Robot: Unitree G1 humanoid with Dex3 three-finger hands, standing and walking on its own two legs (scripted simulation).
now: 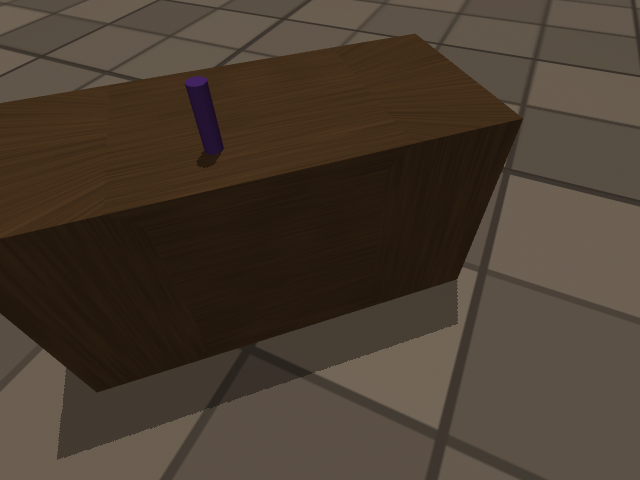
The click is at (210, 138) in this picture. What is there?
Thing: slim round
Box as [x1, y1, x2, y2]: [185, 76, 223, 154]
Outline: 191,77 185,81 185,85 204,150 209,154 215,154 220,152 223,146 206,79 201,76
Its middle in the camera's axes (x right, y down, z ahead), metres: -0.26 -0.26 +0.87
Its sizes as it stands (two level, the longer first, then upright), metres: 0.045 0.045 0.169
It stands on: a support 0.70 m high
